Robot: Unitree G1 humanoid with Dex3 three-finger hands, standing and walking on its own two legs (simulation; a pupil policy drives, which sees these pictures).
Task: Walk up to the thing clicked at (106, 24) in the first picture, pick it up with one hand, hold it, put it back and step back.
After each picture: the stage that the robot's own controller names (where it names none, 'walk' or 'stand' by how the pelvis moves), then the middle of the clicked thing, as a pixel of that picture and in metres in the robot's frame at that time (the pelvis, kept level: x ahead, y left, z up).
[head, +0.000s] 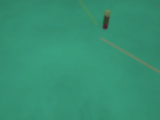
stand; (106, 20) +1.71 -0.29 -0.65
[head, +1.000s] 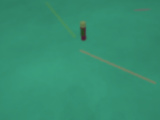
walk; (83, 31) +1.59 +0.10 -0.63
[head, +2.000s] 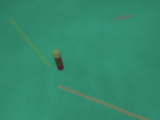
walk; (58, 60) +1.02 +0.33 -0.65
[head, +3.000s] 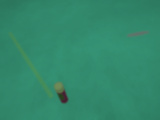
walk; (61, 93) +0.64 +0.28 -0.65
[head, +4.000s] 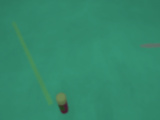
stand; (62, 104) +0.49 +0.19 -0.63
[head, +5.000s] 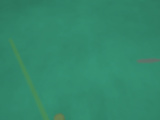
stand; out of the picture +0.42 +0.18 -0.65
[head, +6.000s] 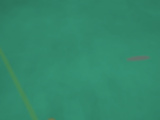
stand; out of the picture +0.38 +0.21 -0.64
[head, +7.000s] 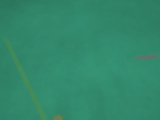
stand; out of the picture +0.39 +0.19 -0.65
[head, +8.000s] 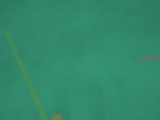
stand; out of the picture +0.37 +0.17 -0.65
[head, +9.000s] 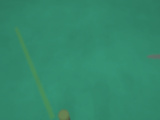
stand; out of the picture +0.39 +0.14 -0.64
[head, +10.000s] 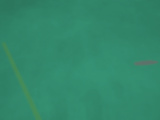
stand; out of the picture +0.35 +0.18 -0.65
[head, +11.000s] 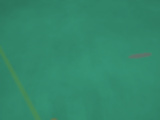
stand; out of the picture +0.37 +0.22 -0.64
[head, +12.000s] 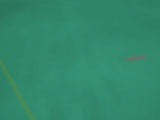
stand; out of the picture +0.35 +0.22 -0.66
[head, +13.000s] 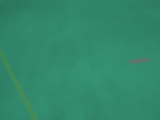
stand; out of the picture +0.35 +0.20 -0.66
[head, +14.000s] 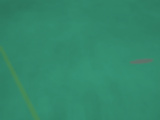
stand; out of the picture +0.36 +0.20 -0.66
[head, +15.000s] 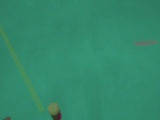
go down; (55, 112) +0.39 +0.18 -0.63
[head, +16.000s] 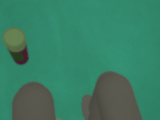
go down; (18, 49) +0.48 +0.19 -0.24
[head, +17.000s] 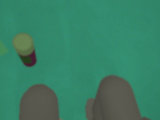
close in; (26, 52) +0.48 +0.18 -0.27
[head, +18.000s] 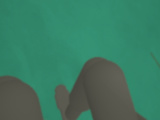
close in; out of the picture +0.47 +0.22 -0.18
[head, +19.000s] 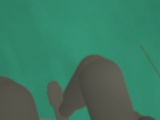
close; out of the picture +0.46 +0.24 -0.17
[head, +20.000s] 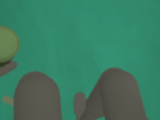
lift; (0, 52) +0.38 +0.24 -0.10
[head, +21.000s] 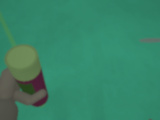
lift; (31, 81) +0.32 +0.17 +0.06
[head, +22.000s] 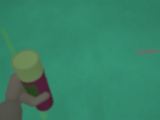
hold; (36, 85) +0.32 +0.16 +0.05
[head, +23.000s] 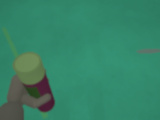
hold; (38, 87) +0.31 +0.16 +0.04
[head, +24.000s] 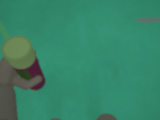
crouch; (28, 68) +0.38 +0.17 -0.01
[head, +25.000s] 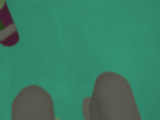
lower; out of the picture +0.52 +0.19 -0.03
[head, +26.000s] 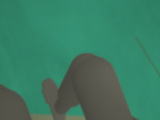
lower; out of the picture +0.49 +0.23 -0.18
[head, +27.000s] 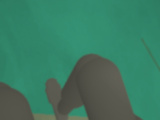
lower; out of the picture +0.48 +0.25 -0.18
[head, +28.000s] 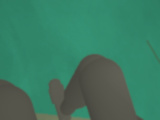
lower; out of the picture +0.46 +0.24 -0.18
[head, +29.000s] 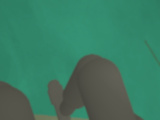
lower; out of the picture +0.47 +0.25 -0.17
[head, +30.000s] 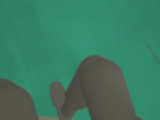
open; out of the picture +0.47 +0.22 -0.18
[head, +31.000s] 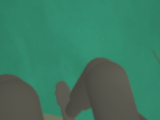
stand; out of the picture +0.47 +0.21 -0.18
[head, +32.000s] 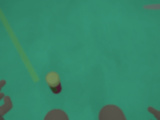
stand; (54, 84) +0.44 +0.14 -0.46
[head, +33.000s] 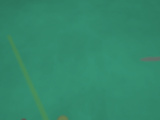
stand; out of the picture +0.39 +0.13 -0.60
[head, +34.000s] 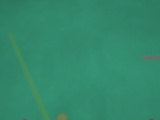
stand; out of the picture +0.39 +0.14 -0.60
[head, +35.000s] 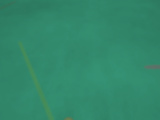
stand; out of the picture +0.42 +0.13 -0.65
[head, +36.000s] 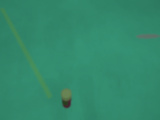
walk; (66, 99) +0.47 +0.08 -0.64
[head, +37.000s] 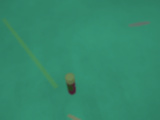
walk; (71, 84) +0.64 +0.14 -0.63
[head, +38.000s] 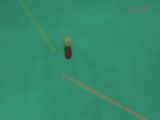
walk; (67, 48) +0.97 +0.15 -0.62
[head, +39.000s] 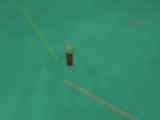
stand; (69, 56) +1.04 +0.13 -0.65
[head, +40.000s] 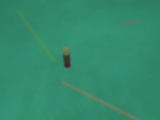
stand; (66, 57) +1.06 +0.17 -0.66
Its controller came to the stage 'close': yes
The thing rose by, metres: 0.70
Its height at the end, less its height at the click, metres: +0.00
